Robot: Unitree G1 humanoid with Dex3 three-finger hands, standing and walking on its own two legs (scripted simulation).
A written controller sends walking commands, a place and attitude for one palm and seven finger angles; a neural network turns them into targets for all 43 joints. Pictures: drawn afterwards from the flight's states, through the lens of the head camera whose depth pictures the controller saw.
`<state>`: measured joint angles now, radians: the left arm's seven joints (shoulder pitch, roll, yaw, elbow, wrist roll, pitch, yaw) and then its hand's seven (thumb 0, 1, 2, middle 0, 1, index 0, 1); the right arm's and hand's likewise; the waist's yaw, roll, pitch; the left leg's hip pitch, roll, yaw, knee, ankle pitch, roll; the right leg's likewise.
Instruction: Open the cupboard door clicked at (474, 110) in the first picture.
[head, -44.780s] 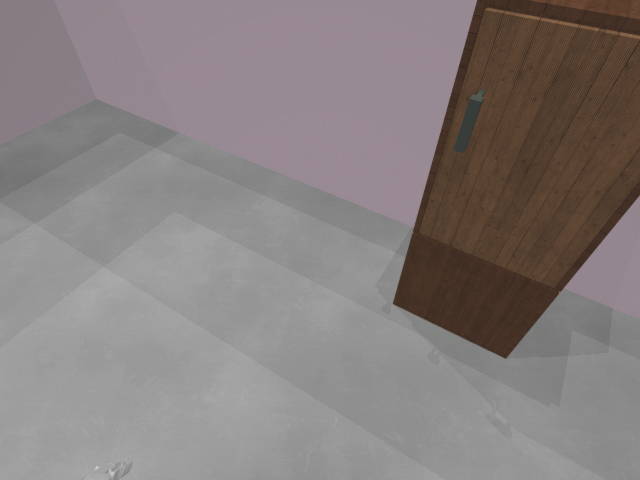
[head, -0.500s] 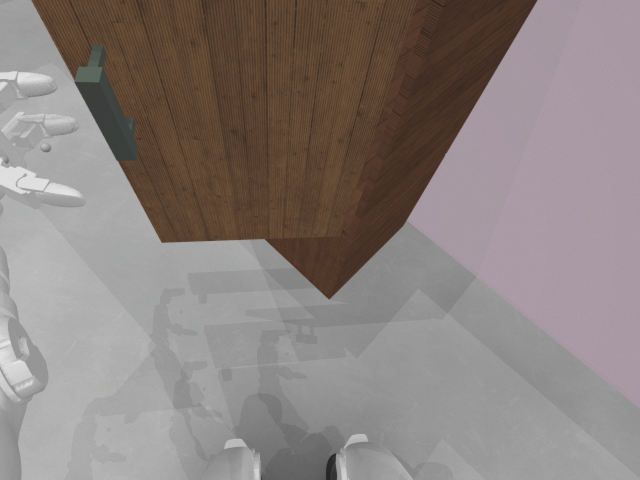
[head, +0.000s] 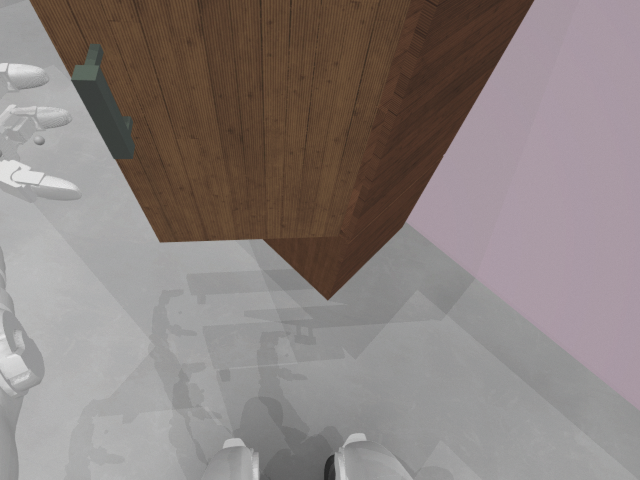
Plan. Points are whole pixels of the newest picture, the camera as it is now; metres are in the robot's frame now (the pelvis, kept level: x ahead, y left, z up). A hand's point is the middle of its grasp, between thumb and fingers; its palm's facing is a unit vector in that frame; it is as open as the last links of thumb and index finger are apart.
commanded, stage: slide the fingers in behind the handle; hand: left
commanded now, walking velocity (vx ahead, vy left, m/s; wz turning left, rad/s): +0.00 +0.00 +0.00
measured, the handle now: (110, 104) +0.54 +0.23 +0.10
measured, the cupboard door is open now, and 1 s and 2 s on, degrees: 49 49 49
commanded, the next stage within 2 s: close the thumb around the handle in 1.66 s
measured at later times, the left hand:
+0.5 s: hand (75, 138) +0.49 +0.26 +0.10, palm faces +0.04 -1.00 -0.01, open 13.9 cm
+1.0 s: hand (100, 142) +0.49 +0.23 +0.09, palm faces +0.03 -1.00 +0.00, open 14.0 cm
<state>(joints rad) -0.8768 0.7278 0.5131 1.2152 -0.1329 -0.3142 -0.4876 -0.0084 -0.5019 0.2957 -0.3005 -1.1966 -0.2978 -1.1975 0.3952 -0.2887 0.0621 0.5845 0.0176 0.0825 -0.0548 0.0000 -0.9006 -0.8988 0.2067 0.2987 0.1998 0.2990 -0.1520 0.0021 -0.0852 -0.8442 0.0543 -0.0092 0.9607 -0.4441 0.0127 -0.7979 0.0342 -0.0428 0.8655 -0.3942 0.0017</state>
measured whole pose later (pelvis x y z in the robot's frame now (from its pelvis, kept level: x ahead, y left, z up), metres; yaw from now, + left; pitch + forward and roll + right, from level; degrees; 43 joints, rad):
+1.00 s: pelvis +0.00 +0.00 +0.00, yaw +0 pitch +18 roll -3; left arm -0.83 0.55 0.41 1.10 -0.14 -0.33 -0.33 -0.01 -0.50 0.30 -0.30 -1.20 -0.30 -1.20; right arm 0.39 -0.27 0.04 0.60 0.01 0.07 -0.03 0.00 -0.90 -0.90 0.21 0.30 0.20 0.30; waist -0.14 0.01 -0.09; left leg -0.82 0.05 -0.01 0.95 -0.45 0.01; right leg -0.78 0.03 -0.04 0.87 -0.40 0.00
